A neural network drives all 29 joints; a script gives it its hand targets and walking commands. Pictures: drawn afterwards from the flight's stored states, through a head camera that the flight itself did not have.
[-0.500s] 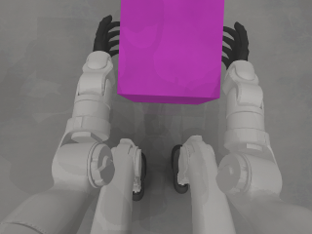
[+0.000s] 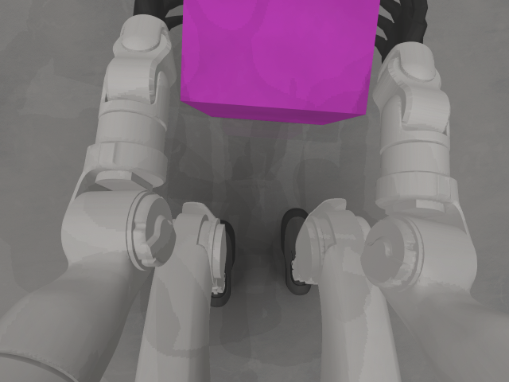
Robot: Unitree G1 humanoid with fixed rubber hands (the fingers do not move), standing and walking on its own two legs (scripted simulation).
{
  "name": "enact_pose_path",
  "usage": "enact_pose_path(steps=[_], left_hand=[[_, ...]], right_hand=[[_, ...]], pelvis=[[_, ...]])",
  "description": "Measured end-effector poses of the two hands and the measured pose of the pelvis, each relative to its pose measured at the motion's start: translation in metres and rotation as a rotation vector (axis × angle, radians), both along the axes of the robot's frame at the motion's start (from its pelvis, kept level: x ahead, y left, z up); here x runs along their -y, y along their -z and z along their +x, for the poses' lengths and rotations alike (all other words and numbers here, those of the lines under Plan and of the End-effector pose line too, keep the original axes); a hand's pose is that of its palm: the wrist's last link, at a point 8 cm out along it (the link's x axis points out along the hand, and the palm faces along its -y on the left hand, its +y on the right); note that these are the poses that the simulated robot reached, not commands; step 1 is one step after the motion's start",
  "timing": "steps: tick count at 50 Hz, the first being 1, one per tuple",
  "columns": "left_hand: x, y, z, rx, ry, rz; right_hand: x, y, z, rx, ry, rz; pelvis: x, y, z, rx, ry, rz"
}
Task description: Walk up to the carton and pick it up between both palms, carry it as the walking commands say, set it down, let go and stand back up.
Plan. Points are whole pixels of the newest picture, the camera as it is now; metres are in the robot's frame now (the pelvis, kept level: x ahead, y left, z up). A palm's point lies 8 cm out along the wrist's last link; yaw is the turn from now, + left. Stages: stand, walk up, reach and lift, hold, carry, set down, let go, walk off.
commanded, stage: set down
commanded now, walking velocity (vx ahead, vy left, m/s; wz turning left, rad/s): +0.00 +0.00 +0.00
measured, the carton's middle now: (276, 20) +0.58 -0.03 -0.20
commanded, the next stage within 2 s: none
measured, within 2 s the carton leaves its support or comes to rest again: rests again in 1.04 s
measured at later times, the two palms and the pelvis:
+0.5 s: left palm (172, 28) +0.57 +0.12 -0.20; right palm (377, 47) +0.54 -0.18 -0.20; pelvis +0.00 +0.01 -0.05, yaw +0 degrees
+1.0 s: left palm (175, 34) +0.57 +0.12 -0.22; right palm (373, 50) +0.54 -0.18 -0.22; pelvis +0.00 +0.00 -0.07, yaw +0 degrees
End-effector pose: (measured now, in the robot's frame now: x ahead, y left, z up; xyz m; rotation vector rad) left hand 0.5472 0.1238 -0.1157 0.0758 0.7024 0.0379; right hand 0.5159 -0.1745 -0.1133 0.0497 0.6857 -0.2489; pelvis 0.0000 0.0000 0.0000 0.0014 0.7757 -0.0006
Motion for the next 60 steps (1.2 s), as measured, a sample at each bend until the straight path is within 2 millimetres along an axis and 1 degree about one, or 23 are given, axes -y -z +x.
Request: enact_pose_path(steps=[20, 28, 36, 46, 60], left_hand=[[0.0, 0.073, 0.02, -0.017, 0.017, -0.003], [0.003, 0.095, 0.027, -0.023, 0.033, -0.009], [0.003, 0.101, 0.029, -0.021, 0.035, -0.009], [0.0, 0.104, 0.025, -0.036, 0.044, -0.004], [0.001, 0.115, 0.024, -0.035, 0.061, -0.03]], right_hand=[[0.002, 0.073, 0.017, -0.03, -0.022, -0.004], [0.007, 0.09, 0.027, -0.041, -0.046, -0.009], [0.007, 0.096, 0.03, -0.037, -0.051, -0.002], [0.006, 0.102, 0.026, -0.052, -0.064, 0.005], [0.009, 0.111, 0.029, -0.057, -0.066, -0.005]], pelvis=[[-0.005, 0.04, 0.002, 0.046, -0.013, -0.013], [-0.005, 0.054, 0.002, 0.074, -0.014, -0.015], [-0.004, 0.063, 0.003, 0.099, -0.012, -0.014], [-0.002, 0.067, -0.001, 0.124, -0.015, -0.01], [-0.001, 0.073, -0.003, 0.157, -0.018, -0.015]])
